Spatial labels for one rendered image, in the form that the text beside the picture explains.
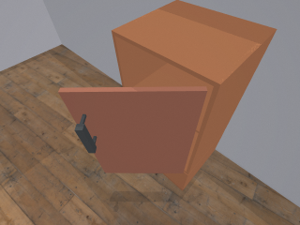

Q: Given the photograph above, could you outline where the cupboard door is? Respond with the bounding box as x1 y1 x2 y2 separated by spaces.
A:
58 86 207 173

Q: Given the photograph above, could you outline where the handle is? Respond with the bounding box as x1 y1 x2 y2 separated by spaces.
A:
74 114 97 154

